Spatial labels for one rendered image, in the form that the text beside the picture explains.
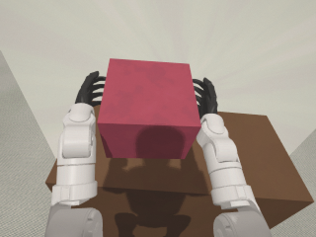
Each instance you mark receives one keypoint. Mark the left robot hand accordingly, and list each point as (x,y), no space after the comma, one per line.
(86,95)

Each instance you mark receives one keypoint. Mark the pedestal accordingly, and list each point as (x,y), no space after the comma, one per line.
(157,197)

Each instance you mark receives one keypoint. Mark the right robot hand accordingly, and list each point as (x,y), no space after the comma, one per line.
(207,101)

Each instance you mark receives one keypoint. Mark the robot left upper arm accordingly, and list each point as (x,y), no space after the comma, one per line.
(76,222)

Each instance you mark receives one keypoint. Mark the right robot forearm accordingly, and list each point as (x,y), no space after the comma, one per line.
(229,187)

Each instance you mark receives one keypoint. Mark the carton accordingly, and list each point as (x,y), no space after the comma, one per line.
(149,110)

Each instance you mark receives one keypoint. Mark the robot right upper arm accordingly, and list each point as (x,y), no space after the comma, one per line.
(240,224)

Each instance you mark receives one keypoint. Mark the left robot forearm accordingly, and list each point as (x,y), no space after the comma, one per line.
(76,158)

